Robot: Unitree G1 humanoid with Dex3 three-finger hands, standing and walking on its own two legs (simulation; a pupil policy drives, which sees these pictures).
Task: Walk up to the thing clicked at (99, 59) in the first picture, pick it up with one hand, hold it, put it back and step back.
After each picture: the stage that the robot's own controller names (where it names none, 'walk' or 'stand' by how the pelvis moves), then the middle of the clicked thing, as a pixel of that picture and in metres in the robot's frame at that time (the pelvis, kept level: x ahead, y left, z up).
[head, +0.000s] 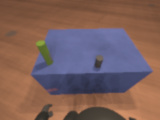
stand; (98, 61) +0.53 -0.06 -0.09
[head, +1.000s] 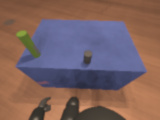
sink last; (87, 57) +0.50 +0.06 -0.06
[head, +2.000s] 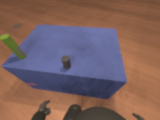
stand; (66, 62) +0.45 +0.24 -0.06
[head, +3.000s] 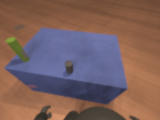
stand; (69, 67) +0.44 +0.21 -0.09
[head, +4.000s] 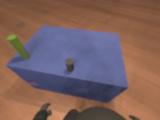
stand; (70, 65) +0.45 +0.20 -0.09
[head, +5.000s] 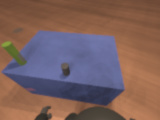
stand; (65, 69) +0.42 +0.23 -0.09
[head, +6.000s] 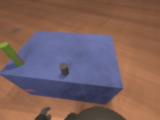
stand; (64, 69) +0.41 +0.24 -0.09
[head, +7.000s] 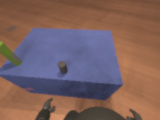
rise first; (62, 67) +0.41 +0.25 -0.09
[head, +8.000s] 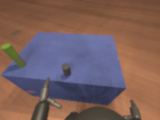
rise first; (66, 70) +0.41 +0.24 -0.09
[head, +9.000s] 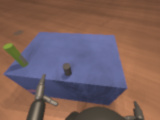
go down; (67, 69) +0.41 +0.24 -0.09
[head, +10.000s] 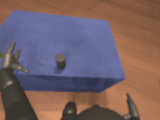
go down; (60, 61) +0.41 +0.21 -0.03
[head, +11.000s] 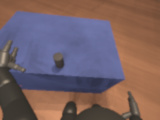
approach; (59, 61) +0.42 +0.22 -0.02
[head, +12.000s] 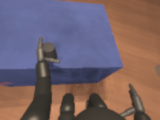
close; (50, 52) +0.45 +0.23 +0.02
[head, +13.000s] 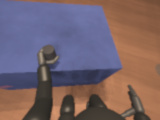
lift; (50, 54) +0.44 +0.23 +0.02
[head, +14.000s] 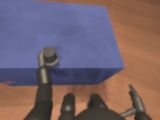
lift; (51, 56) +0.42 +0.23 +0.02
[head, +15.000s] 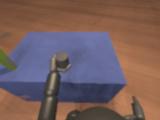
lift; (63, 61) +0.34 +0.18 +0.14
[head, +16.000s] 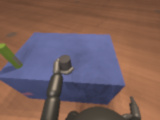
hold; (66, 65) +0.33 +0.17 +0.11
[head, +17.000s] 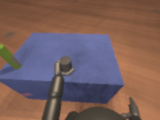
hold; (66, 66) +0.33 +0.17 +0.10
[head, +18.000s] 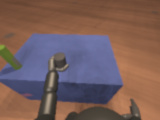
crouch; (61, 62) +0.35 +0.21 +0.12
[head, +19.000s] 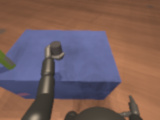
crouch; (57, 51) +0.43 +0.23 +0.13
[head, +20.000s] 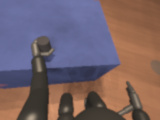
lower; (45, 46) +0.48 +0.24 +0.03
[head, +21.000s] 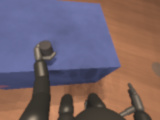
lower; (47, 50) +0.46 +0.24 +0.02
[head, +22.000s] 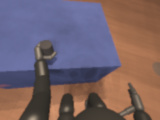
lower; (48, 50) +0.46 +0.23 +0.02
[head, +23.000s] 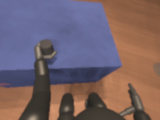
lower; (48, 49) +0.46 +0.24 +0.02
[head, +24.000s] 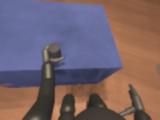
open; (55, 52) +0.45 +0.20 +0.02
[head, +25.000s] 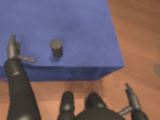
sink last; (57, 49) +0.45 +0.20 +0.02
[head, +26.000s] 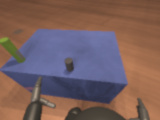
sink last; (69, 64) +0.44 +0.21 -0.03
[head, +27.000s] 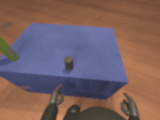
stand; (68, 63) +0.43 +0.19 -0.03
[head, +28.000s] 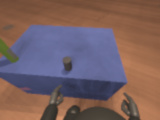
stand; (67, 64) +0.43 +0.20 -0.03
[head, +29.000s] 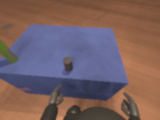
stand; (68, 64) +0.42 +0.20 -0.03
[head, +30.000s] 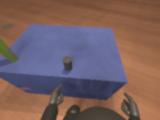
stand; (67, 63) +0.43 +0.20 -0.03
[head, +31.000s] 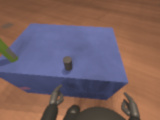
stand; (68, 63) +0.43 +0.20 -0.03
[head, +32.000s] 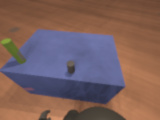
stand; (71, 67) +0.44 +0.19 -0.08
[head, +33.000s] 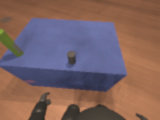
walk; (71, 58) +0.48 +0.17 -0.07
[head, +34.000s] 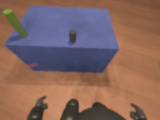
walk; (72, 36) +0.71 +0.21 -0.07
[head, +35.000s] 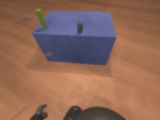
stand; (79, 27) +1.03 +0.22 -0.06
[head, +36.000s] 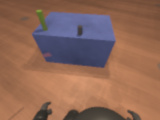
stand; (80, 30) +1.02 +0.20 -0.09
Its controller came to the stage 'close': yes
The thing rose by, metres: 0.20
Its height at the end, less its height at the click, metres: +0.00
